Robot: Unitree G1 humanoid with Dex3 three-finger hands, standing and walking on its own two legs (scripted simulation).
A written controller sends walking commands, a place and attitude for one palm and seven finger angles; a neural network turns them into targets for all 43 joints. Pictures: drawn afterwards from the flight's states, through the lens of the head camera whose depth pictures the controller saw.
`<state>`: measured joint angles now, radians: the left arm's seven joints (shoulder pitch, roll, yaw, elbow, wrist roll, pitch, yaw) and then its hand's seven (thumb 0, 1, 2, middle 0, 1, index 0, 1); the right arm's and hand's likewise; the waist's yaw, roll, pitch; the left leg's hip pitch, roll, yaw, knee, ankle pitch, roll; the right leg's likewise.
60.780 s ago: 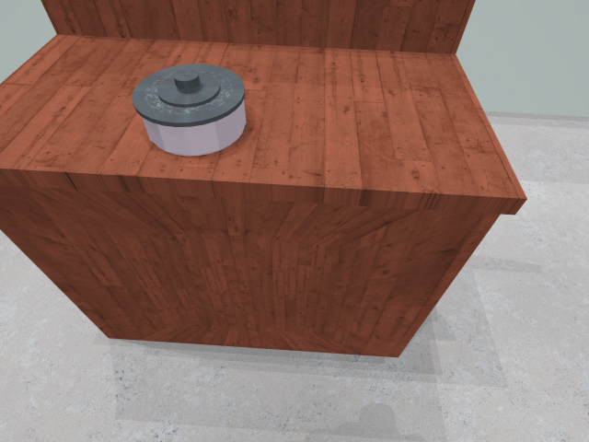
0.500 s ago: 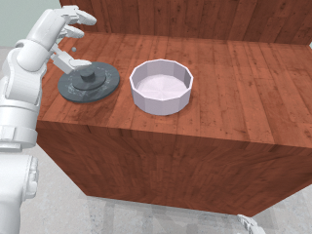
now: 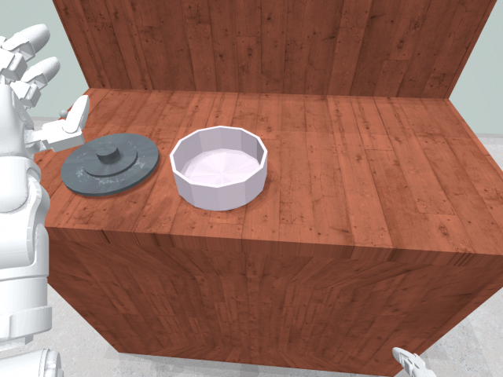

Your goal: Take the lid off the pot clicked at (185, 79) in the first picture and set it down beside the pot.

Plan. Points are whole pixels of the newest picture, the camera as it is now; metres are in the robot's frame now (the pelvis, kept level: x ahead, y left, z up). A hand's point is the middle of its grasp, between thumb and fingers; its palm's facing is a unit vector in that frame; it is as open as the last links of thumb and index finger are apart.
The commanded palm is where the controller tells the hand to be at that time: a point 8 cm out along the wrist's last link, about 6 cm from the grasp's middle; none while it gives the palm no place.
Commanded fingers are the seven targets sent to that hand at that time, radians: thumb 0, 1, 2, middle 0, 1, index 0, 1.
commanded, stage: draw the hand back to the body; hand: left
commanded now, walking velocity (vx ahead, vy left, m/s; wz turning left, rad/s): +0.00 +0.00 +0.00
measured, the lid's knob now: (107, 152) +0.50 +0.33 +0.10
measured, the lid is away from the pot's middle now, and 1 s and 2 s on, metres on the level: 0.24 0.24 0.24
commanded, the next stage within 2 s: step back with the hand held close in 1.16 s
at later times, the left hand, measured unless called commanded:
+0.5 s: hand (31, 162) +0.25 +0.25 +0.28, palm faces +0.50 -0.84 -0.23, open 7.5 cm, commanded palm +0.20 +0.28 +0.28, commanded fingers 0.00 0.90 0.90 -0.20 -0.30 -0.20 -0.30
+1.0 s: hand out of the picture +0.16 +0.25 +0.27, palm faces +0.48 -0.82 -0.31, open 7.4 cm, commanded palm +0.10 +0.30 +0.28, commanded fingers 0.00 0.90 0.90 -0.20 -0.30 -0.20 -0.30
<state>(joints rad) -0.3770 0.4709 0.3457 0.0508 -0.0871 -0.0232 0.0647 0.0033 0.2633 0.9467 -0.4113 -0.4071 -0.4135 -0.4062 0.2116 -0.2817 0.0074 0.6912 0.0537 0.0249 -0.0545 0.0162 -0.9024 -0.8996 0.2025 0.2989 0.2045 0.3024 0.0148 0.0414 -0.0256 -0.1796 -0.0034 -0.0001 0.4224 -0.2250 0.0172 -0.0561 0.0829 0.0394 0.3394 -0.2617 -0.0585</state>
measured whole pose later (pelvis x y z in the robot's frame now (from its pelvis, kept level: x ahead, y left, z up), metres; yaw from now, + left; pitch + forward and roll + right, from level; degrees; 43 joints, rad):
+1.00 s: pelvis -0.02 +0.02 +0.00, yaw +0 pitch -5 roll -1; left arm 0.28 0.40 0.44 -0.63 -0.15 -0.10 0.06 0.01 0.89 0.90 -0.21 -0.30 -0.21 -0.30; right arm 0.15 -0.22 0.01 0.69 0.02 -0.07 -0.04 0.02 -0.90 -0.90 0.20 0.30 0.20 0.30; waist 0.07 0.06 0.01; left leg -0.13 -0.02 0.00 0.41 -0.19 0.03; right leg 0.00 0.07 0.03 0.32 -0.22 -0.04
